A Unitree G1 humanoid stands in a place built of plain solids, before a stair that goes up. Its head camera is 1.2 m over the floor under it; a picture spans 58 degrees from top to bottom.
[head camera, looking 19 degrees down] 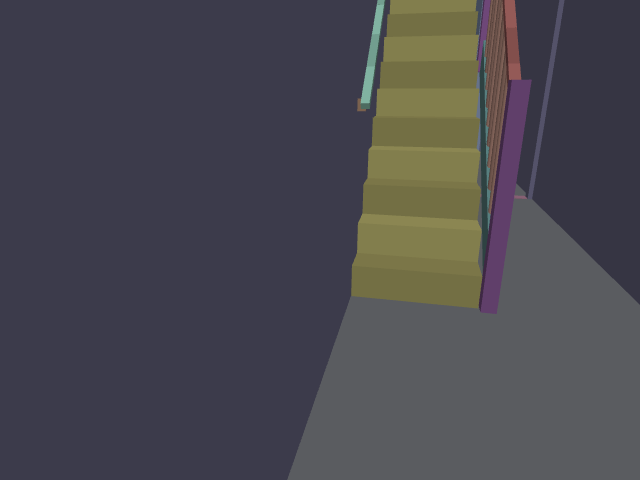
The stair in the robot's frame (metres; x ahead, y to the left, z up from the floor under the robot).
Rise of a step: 0.20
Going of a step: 0.23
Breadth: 0.75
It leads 13 degrees to the right of straight ahead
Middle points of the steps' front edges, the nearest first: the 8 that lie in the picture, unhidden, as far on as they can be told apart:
2.34 -0.56 0.20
2.56 -0.61 0.41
2.78 -0.66 0.61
3.00 -0.70 0.81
3.22 -0.75 1.02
3.44 -0.80 1.22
3.66 -0.85 1.42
3.88 -0.90 1.62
